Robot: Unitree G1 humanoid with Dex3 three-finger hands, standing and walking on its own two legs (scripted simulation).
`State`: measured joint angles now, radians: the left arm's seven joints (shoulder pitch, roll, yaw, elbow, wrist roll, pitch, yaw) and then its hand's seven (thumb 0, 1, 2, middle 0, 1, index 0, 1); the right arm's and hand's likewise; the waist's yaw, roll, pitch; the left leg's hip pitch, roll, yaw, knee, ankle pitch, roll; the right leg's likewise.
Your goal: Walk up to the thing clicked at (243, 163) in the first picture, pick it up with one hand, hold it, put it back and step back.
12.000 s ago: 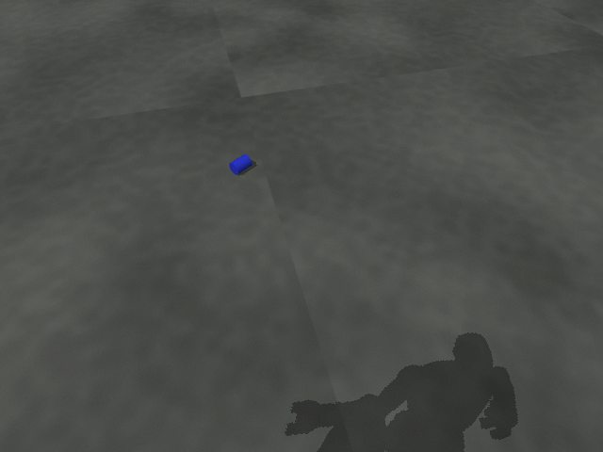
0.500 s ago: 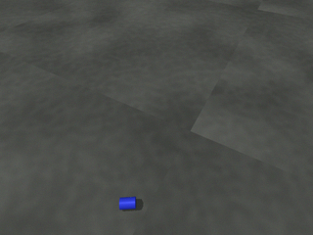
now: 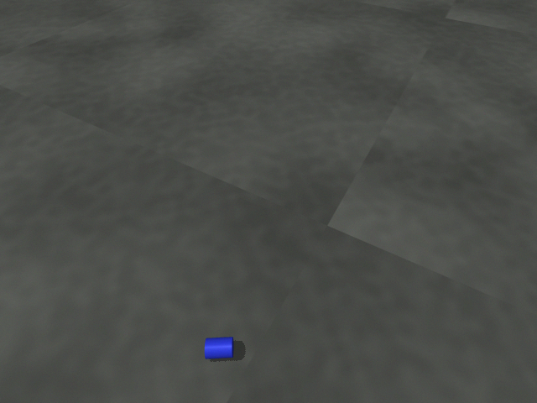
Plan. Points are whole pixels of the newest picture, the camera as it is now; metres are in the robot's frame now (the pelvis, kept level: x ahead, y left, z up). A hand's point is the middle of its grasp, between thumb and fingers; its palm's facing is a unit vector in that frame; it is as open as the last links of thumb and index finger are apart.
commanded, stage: stand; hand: left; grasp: from above
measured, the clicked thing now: (219, 347) +0.44 +0.20 -0.75
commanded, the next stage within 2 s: rise first in 0.36 s
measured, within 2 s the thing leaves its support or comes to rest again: neither
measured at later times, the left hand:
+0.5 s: hand out of the picture +0.07 +0.25 -0.16, palm faces -0.01 -0.94 -0.34, open 7.4 cm
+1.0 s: hand out of the picture +0.12 +0.26 -0.21, palm faces -0.10 -0.91 -0.41, open 13.6 cm
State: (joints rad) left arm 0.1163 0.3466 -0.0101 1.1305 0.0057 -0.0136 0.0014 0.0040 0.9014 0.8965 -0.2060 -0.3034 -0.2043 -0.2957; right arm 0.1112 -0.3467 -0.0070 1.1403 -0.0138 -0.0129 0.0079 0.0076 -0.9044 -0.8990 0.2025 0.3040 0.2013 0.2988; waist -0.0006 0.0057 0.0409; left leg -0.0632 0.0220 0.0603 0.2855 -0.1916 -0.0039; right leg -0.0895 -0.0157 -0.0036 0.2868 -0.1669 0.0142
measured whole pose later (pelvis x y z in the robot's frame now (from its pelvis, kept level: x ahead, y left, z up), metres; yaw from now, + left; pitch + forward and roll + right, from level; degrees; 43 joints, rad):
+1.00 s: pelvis -0.02 +0.01 -0.06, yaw +2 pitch +14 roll -1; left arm 0.11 0.31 0.12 0.74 0.21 0.12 0.00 0.00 -0.41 0.99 -0.09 -1.02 -0.08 -1.02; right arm 0.23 -0.25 -0.04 0.64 0.01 -0.10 -0.01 0.01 -0.89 -0.90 0.20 0.30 0.20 0.30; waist -0.02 0.01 -0.08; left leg -0.72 0.03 0.02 0.94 -0.45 0.01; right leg -0.72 -0.03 -0.03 0.90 -0.42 0.02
